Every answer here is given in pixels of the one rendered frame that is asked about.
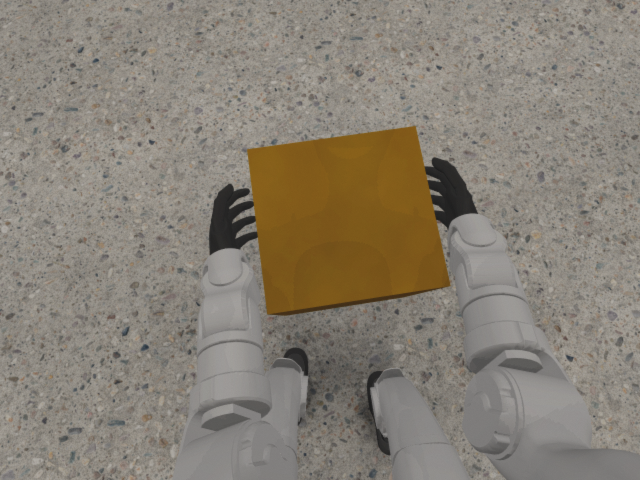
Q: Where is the left robot thigh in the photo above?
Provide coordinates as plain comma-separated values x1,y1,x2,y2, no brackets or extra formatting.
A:
261,367,308,480

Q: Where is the robot right forearm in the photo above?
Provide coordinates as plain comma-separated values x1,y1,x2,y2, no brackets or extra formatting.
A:
447,213,592,441

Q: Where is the left robot hand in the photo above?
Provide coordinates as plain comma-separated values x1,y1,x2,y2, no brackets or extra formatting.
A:
209,184,258,255

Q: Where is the left robot shin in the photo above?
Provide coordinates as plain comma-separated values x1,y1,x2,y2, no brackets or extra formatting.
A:
265,358,302,376

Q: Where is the robot left upper arm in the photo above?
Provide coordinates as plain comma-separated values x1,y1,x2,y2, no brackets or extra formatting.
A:
173,419,294,480

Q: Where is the right robot hand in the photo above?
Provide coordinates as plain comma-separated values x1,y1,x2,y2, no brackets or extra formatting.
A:
424,157,478,229

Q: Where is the carton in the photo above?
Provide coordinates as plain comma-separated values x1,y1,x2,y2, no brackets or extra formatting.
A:
247,126,451,316

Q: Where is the robot right upper arm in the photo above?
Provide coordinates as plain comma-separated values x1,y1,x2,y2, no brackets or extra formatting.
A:
462,366,640,480

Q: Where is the robot left forearm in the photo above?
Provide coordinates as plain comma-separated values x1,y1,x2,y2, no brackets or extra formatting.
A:
172,248,272,480

